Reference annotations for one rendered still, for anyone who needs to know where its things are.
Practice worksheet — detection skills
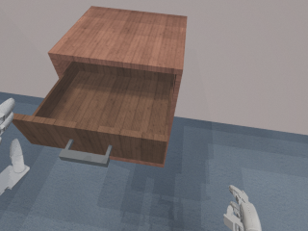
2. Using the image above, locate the robot right hand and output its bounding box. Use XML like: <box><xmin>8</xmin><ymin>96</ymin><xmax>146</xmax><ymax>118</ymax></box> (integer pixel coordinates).
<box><xmin>223</xmin><ymin>185</ymin><xmax>262</xmax><ymax>231</ymax></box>

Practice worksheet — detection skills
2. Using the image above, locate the drawer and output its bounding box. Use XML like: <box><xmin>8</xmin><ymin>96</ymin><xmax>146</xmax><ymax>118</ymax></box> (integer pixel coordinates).
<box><xmin>12</xmin><ymin>61</ymin><xmax>175</xmax><ymax>165</ymax></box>

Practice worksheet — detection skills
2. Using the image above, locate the robot left hand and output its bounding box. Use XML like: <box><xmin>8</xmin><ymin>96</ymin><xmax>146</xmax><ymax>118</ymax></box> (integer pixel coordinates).
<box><xmin>0</xmin><ymin>98</ymin><xmax>30</xmax><ymax>195</ymax></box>

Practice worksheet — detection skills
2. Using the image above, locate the handle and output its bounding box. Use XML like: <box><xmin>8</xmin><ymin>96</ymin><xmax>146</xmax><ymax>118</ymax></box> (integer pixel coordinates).
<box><xmin>59</xmin><ymin>139</ymin><xmax>113</xmax><ymax>167</ymax></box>

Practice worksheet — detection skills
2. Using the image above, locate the cabinet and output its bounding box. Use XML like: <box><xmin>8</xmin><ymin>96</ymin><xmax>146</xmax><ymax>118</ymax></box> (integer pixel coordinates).
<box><xmin>48</xmin><ymin>6</ymin><xmax>188</xmax><ymax>167</ymax></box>

